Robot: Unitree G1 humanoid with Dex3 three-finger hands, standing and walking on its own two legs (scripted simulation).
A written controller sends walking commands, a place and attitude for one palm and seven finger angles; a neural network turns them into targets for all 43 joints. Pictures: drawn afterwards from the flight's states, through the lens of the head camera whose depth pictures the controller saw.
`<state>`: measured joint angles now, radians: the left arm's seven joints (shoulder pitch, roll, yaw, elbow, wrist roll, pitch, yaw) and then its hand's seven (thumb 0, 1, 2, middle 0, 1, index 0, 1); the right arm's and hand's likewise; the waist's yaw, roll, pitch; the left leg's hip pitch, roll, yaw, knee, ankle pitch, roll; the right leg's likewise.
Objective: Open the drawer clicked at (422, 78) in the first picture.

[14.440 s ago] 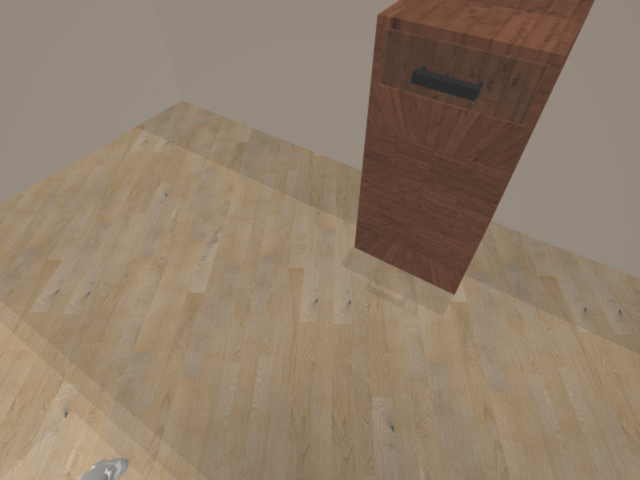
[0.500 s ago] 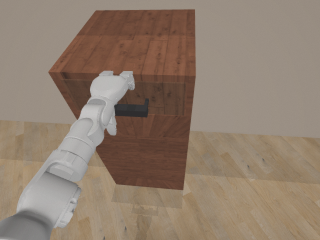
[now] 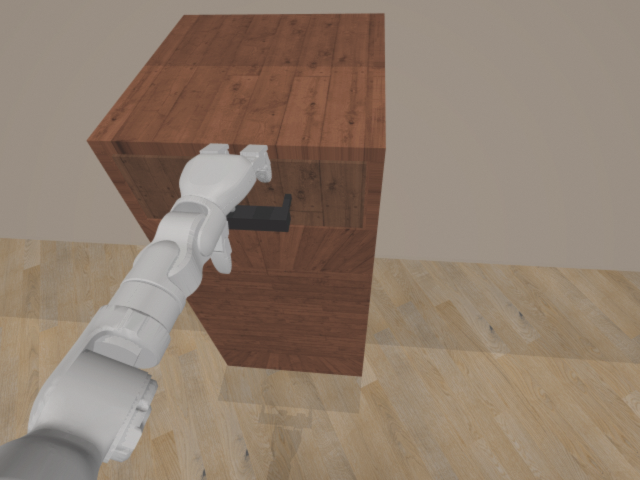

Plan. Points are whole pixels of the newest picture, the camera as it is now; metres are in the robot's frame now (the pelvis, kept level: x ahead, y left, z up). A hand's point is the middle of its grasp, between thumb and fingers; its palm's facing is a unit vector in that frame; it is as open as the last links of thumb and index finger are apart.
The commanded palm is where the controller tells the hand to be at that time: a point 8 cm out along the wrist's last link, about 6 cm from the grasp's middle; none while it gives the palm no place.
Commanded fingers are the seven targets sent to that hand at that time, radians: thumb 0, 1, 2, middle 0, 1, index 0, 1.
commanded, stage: move the hooked fingers above the handle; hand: left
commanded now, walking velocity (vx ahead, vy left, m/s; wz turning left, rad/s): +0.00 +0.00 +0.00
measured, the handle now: (240, 207) +0.51 +0.14 +0.03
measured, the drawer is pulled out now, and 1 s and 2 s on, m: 0.00 0.00 0.00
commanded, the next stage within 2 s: lower the fingers behind the handle in 1.52 s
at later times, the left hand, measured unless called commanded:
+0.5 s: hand (233, 199) +0.46 +0.12 +0.10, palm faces +0.05 -0.05 -1.00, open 13.9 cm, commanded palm +0.43 +0.16 +0.16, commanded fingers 0.00 -0.50 0.30 -0.30 -1.20 -0.30 -1.20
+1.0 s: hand (224, 205) +0.45 +0.14 +0.10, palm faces +0.02 -0.04 -1.00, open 13.8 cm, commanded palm +0.44 +0.16 +0.16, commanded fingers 0.00 -0.50 0.30 -0.30 -1.20 -0.30 -1.20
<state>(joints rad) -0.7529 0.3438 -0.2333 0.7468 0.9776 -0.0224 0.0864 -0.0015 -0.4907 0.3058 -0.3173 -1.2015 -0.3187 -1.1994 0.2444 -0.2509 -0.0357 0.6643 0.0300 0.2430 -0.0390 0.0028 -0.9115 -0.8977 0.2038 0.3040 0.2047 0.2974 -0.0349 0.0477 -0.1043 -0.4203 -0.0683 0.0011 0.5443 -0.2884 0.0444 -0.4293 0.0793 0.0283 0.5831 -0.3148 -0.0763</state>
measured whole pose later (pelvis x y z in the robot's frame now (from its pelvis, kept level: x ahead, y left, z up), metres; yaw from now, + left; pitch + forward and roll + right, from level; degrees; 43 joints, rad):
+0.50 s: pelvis +0.00 +0.01 +0.00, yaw -1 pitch +10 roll +1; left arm -0.78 0.32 -0.22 0.78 1.01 0.00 0.18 0.00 -0.49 0.31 -0.32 -1.20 -0.32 -1.20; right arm 0.21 -0.23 -0.03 0.67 0.03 0.23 -0.03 0.00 -0.91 -0.90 0.20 0.30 0.20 0.30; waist -0.04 0.05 -0.11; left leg -0.45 -0.07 0.01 0.57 -0.30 0.05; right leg -0.46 0.07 0.04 0.61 -0.32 -0.07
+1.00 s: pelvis -0.01 +0.01 +0.00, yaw +1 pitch +10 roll +1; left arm -0.80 0.37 -0.25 0.79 0.99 -0.05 0.16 0.00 -0.49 0.31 -0.32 -1.20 -0.32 -1.20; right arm 0.27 -0.26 -0.06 0.69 0.03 0.20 -0.04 0.00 -0.91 -0.90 0.20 0.30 0.20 0.30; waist -0.05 0.04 -0.10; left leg -0.47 -0.07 -0.01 0.58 -0.29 0.05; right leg -0.47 0.07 0.01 0.60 -0.31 -0.07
